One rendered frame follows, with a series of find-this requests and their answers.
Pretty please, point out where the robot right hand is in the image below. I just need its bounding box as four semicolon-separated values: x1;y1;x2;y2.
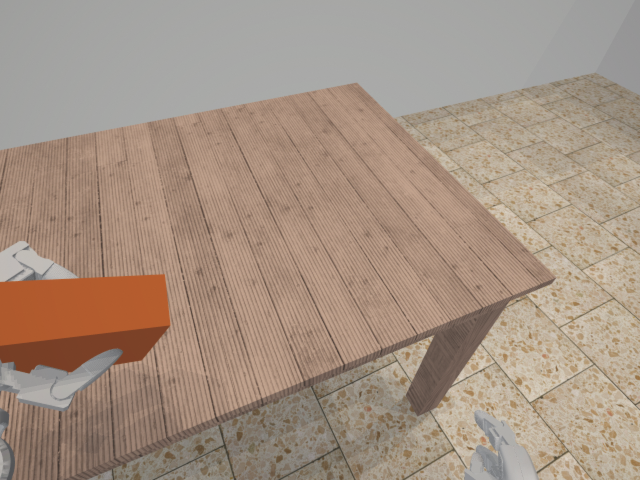
464;410;539;480

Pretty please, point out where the table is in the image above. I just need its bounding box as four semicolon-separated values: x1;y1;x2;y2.
0;83;557;480

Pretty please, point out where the robot left hand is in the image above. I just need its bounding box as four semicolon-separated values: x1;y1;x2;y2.
0;241;123;412

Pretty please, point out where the sponge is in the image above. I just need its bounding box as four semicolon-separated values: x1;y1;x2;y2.
0;274;170;373

